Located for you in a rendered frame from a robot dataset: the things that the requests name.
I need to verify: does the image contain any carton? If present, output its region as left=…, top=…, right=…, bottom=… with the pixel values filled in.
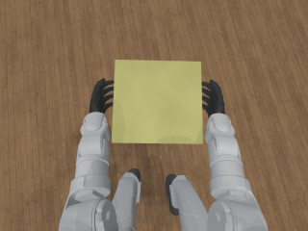
left=112, top=60, right=203, bottom=144

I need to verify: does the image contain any left robot upper arm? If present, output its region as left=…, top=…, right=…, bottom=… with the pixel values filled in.
left=59, top=198, right=118, bottom=231

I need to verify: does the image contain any right robot upper arm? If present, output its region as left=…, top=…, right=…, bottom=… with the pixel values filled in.
left=206, top=199, right=268, bottom=231

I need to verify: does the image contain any robot left forearm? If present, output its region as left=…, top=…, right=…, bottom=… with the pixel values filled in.
left=59, top=112, right=111, bottom=231

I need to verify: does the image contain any robot right shin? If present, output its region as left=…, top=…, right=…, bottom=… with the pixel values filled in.
left=172, top=175, right=192, bottom=209

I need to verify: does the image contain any robot right forearm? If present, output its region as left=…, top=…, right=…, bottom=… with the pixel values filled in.
left=204, top=113, right=263, bottom=214

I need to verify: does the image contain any robot right thigh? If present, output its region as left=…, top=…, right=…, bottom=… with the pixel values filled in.
left=169, top=180, right=208, bottom=231

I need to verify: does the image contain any left robot hand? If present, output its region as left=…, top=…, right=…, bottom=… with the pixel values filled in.
left=89, top=78, right=115, bottom=114

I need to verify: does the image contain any right robot hand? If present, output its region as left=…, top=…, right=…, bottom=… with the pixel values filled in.
left=201, top=79, right=225, bottom=118

